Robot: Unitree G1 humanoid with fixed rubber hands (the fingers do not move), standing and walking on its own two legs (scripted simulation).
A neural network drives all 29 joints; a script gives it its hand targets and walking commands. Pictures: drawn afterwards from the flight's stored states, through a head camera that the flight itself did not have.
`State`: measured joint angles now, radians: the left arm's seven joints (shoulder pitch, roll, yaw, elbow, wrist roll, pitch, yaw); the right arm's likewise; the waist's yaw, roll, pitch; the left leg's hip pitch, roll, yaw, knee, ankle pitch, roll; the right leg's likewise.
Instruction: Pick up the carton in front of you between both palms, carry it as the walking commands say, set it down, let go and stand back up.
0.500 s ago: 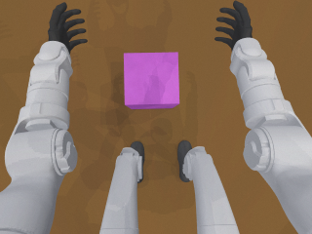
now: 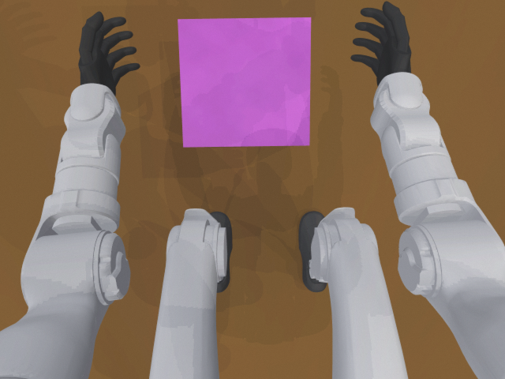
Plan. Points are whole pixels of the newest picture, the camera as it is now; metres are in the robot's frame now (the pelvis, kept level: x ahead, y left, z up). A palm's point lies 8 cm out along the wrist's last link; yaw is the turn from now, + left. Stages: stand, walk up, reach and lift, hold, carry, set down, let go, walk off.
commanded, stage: reach and lift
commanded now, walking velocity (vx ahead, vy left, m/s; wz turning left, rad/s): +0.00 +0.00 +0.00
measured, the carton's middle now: (246, 96) +0.49 +0.05 -0.37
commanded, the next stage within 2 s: none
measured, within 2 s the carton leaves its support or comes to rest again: leaves its support in 1.28 s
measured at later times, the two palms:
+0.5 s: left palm (150, 91) +0.49 +0.22 -0.31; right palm (351, 87) +0.50 -0.15 -0.31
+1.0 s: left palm (165, 89) +0.49 +0.19 -0.30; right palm (335, 81) +0.51 -0.11 -0.30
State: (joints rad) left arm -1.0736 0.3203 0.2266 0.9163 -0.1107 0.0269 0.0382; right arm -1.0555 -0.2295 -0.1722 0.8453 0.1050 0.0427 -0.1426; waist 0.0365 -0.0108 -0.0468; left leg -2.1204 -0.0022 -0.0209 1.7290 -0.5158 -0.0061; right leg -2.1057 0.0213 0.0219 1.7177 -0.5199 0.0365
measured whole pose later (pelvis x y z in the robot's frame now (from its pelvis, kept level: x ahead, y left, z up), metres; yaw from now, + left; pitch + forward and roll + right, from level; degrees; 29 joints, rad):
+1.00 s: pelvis -0.04 +0.00 -0.12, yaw +0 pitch +39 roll -1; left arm -1.44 0.35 0.01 1.17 -0.26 0.00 0.11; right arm -1.44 -0.25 -0.03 1.14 0.25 0.00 -0.18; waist 0.03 -0.02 0.33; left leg -2.30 -0.01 -0.03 2.16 -0.53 -0.01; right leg -2.29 0.04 0.02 2.15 -0.54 0.05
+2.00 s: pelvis -0.02 -0.01 +0.02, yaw +3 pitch +42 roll -1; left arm -0.91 0.02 0.41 0.65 0.19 0.38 0.01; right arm -0.92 0.06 -0.46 0.63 -0.18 0.35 -0.10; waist 0.03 -0.03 -0.21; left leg -1.94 -0.04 -0.06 1.68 -0.48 -0.04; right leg -1.91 0.09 0.05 1.70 -0.52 0.04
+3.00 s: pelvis +0.07 -0.01 +0.27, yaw +5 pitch +3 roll +0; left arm -0.26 -0.14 0.27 0.40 0.23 0.52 0.00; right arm -0.27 0.15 -0.28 0.42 -0.22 0.49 -0.03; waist 0.01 -0.01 -0.10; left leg -0.37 -0.02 -0.08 0.56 -0.25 -0.02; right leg -0.35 0.03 0.07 0.57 -0.29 0.00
